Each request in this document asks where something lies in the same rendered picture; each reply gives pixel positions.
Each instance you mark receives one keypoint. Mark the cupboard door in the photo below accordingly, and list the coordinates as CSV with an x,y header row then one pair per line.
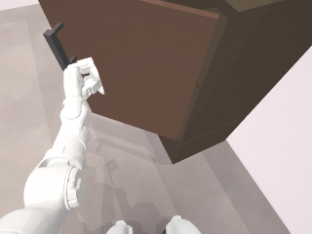
x,y
148,55

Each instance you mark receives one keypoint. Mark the left robot upper arm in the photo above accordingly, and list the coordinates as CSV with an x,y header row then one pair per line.
x,y
50,195

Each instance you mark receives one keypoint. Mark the robot left forearm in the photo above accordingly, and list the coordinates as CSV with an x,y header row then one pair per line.
x,y
72,139

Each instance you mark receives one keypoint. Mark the handle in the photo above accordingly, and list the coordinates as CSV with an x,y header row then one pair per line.
x,y
56,47

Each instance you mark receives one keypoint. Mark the robot left hand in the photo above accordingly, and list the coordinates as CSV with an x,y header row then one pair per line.
x,y
74,85

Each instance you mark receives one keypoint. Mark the right robot thigh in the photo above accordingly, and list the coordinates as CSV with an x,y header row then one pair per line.
x,y
181,226

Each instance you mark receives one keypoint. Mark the robot thigh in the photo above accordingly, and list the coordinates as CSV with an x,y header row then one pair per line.
x,y
121,229
181,226

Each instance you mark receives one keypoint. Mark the left robot thigh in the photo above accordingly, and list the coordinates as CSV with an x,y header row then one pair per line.
x,y
121,229

